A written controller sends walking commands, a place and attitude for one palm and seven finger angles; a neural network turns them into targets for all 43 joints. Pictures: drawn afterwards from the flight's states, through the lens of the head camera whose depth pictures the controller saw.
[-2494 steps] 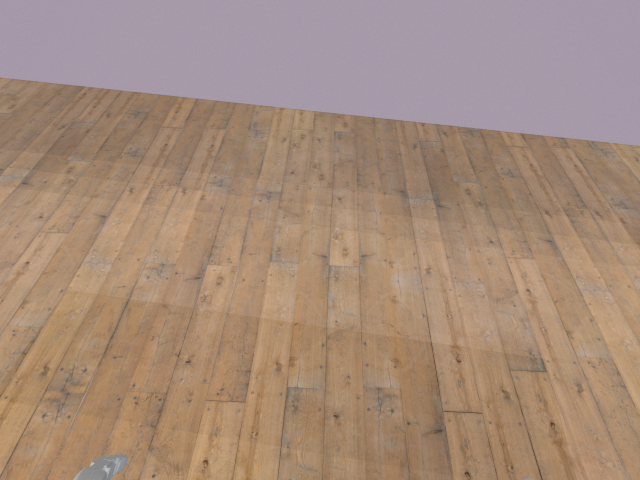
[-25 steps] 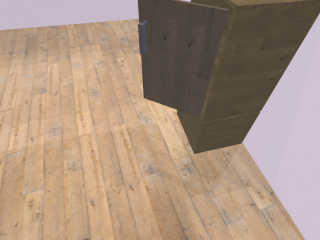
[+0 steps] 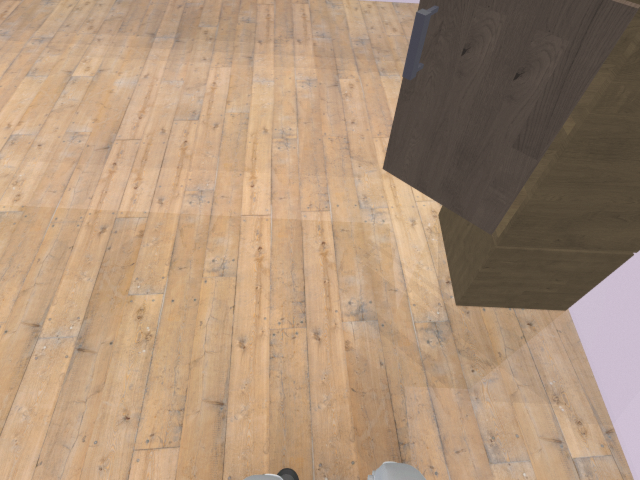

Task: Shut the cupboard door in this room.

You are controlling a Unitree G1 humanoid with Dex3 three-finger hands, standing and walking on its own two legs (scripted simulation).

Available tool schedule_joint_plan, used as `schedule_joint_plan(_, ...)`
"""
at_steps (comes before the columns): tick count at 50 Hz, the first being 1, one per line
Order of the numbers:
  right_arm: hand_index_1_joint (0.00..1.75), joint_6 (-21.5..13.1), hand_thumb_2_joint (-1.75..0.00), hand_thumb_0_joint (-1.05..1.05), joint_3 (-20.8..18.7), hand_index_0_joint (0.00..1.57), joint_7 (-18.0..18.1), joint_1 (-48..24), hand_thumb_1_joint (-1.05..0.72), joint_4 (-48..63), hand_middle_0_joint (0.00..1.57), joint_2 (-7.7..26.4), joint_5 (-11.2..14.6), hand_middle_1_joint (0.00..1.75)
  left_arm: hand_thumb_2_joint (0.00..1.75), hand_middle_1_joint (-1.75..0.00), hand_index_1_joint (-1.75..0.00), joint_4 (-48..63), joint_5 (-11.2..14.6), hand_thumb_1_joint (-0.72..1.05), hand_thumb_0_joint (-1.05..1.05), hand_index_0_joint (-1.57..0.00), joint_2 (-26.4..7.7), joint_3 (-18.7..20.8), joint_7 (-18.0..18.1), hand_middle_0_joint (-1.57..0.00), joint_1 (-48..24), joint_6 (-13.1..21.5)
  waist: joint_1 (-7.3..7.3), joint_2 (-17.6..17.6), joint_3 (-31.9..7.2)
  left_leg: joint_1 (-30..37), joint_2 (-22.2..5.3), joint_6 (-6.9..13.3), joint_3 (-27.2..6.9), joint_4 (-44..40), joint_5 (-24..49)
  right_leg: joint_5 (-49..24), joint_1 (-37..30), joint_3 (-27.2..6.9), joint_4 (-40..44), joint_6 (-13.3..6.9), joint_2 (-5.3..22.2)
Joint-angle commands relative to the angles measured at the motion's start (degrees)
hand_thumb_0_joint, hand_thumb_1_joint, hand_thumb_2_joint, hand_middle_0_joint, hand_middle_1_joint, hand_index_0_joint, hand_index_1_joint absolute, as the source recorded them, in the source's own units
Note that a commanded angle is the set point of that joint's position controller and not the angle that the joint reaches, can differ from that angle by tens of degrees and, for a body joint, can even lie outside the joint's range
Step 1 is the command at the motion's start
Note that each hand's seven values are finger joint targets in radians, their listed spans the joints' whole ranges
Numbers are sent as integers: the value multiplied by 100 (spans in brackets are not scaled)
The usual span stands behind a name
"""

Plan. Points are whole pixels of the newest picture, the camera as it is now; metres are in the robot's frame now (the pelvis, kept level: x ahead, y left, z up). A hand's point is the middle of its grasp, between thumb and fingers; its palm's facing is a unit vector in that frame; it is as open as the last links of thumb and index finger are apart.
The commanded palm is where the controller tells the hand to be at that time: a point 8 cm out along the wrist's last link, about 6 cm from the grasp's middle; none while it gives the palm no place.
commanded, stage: walk to a spot facing it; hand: left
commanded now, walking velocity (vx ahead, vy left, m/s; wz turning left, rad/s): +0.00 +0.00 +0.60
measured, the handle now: (421, 43) +0.96 -0.19 +0.05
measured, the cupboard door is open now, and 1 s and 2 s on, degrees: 50 50 50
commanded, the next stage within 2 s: turn to face it in 1.20 s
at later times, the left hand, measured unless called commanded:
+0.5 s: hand out of the picture -0.04 +0.16 -0.16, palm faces +0.43 -0.88 -0.23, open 7.4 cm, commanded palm none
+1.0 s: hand out of the picture +0.12 +0.23 -0.16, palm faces +0.57 -0.78 -0.27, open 7.4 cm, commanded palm none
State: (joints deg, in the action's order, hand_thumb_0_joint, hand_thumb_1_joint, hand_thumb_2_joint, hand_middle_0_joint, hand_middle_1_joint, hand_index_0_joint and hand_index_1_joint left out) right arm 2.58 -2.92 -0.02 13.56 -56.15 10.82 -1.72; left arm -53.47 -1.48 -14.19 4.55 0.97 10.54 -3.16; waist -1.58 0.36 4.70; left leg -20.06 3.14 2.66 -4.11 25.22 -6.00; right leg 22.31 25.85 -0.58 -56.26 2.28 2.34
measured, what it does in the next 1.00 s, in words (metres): walks ahead, turning left: right foot, then left foot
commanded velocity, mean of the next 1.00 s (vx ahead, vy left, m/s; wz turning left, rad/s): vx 0.26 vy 0.00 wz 0.49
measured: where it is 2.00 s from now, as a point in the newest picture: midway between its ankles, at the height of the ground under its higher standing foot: (260, 437)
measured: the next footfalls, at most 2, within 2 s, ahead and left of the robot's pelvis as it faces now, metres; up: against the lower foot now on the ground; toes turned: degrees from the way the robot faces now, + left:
right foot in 0.16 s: +0.04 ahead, -0.15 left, +0.00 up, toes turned +6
left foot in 0.56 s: +0.00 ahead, +0.13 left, +0.00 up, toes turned +31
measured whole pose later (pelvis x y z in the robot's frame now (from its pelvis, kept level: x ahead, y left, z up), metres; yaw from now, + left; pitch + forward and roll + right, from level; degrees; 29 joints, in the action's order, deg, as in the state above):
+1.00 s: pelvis +0.17 +0.02 -0.02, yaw +34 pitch -2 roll +2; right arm 1.0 -3.6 -0.8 18.5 -61.2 11.7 -1.3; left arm -52.9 -2.0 -10.2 3.7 -1.0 13.8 2.9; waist -0.1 2.4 3.5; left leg -17.5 0.3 2.4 -2.1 64.8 -26.5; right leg 15.9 22.0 9.1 -39.5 -2.6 5.4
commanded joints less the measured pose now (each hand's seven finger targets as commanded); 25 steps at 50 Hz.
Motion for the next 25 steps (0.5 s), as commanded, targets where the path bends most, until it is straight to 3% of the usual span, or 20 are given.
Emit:
schedule_joint_plan(1,30,-28,-90,0,-358,20,78,119,-90,388,20,1309,-25,30,90,-30,-30,461,18,90,0,-20,-380,62,44,-20,227,125,-6,896,-733,574,-1334,558,-2074,-1144,-1539,209,-129,38,798,20,-181)
schedule_joint_plan(3,30,14,-90,0,-389,20,64,-68,-90,480,20,1322,-33,30,90,-30,-30,428,44,90,0,-20,-372,51,62,-20,490,121,84,1079,-705,228,-1214,490,-2087,-1089,-1413,255,-711,128,1526,-32,-311)
schedule_joint_plan(5,30,58,-90,0,-418,20,56,-362,-90,605,20,1274,-8,30,90,-30,-30,275,57,90,0,-20,-476,106,76,-20,1099,139,359,1019,-710,-429,-853,224,-1878,-922,-1602,-185,-1750,297,2710,-84,-406)
schedule_joint_plan(6,30,76,-90,0,-410,20,29,-397,-90,646,20,1116,43,30,90,-30,-30,244,18,90,0,-20,-750,157,100,-20,1371,185,471,485,-744,-1009,-464,-50,-1562,-352,-1854,-270,-2414,-69,3645,-204,-49)
schedule_joint_plan(7,30,83,-90,0,-393,20,14,-268,-90,718,20,676,99,30,90,-30,-30,361,-97,90,0,-20,-1202,272,140,-20,1286,232,448,-1091,-630,-1929,314,-486,-604,1418,-2450,1075,-2540,-1929,4658,-781,1503)
schedule_joint_plan(8,30,56,-90,0,-417,20,6,-298,-90,725,20,755,25,30,90,-30,-30,559,-76,90,0,-20,-1340,197,161,-20,574,197,284,-1518,-119,-1925,362,-531,-162,3318,-2473,1349,-1229,-2630,4999,-1162,2571)
schedule_joint_plan(9,30,99,-90,0,-438,20,-48,-128,-90,686,20,895,-24,30,90,-30,-30,736,-28,90,0,-20,-1104,129,181,-20,-166,199,-85,-1020,53,-1489,58,-434,-362,4209,-2148,943,-306,-1917,4887,-1136,2392)
schedule_joint_plan(10,30,139,-90,0,-427,20,-84,126,-90,598,20,798,-42,30,90,-30,-30,821,-19,90,0,-20,-889,121,170,-20,-467,284,-292,-892,-47,-1321,-40,-462,-244,4641,-1783,542,-304,-1502,4664,-1068,1953)
schedule_joint_plan(11,30,151,-90,0,-422,20,-111,228,-90,576,20,728,-27,30,90,-30,-30,847,-9,90,0,-20,-750,100,178,-20,-517,311,-348,-888,-113,-1353,-167,-494,-129,4796,-1583,182,-463,-1170,4494,-956,1719)
schedule_joint_plan(12,30,116,-90,0,-370,20,-157,132,-90,579,20,764,-24,30,90,-30,-30,797,-17,90,0,-20,-654,59,151,-20,-470,358,-312,-893,45,-1419,-333,-541,52,4718,-1350,-407,-748,-619,4300,-921,1513)
schedule_joint_plan(13,30,82,-90,0,-329,20,-187,43,-90,639,20,723,-4,30,90,-30,-30,723,-15,90,0,-20,-647,66,135,-20,-282,401,-230,-943,-69,-1474,-369,-578,192,4397,-1313,-805,-1182,-294,4184,-891,1445)
schedule_joint_plan(17,30,-27,-90,0,-214,20,-236,-749,-90,869,20,609,11,30,90,-30,-30,329,-22,90,0,-20,-853,178,88,-20,772,489,356,-897,-251,-1705,-498,-576,571,3119,-1612,-1346,-2585,-49,4027,-945,1696)
schedule_joint_plan(20,30,-116,-90,0,-144,20,-258,-1069,-90,953,20,507,16,30,90,-30,-30,154,-52,90,0,-20,-948,241,26,-20,1145,521,564,-1111,-303,-1496,-542,-493,836,2218,-1875,-1673,-2930,185,3871,-930,1871)
schedule_joint_plan(23,30,-222,-90,0,-100,20,-266,-1041,-90,959,20,463,43,30,90,-30,-30,77,-73,90,0,-20,-1050,296,-22,-20,1263,534,607,-1189,-417,-889,-468,-359,1096,1255,-2104,-2061,-2984,372,3559,-891,2020)
schedule_joint_plan(25,30,-283,-90,0,-106,20,-240,-559,-90,829,20,527,29,30,90,-30,-30,98,-31,90,0,-20,-1067,308,-50,-20,1051,543,288,-1003,-511,273,-315,-278,1321,405,-1550,-2066,-2350,804,3068,-661,1888)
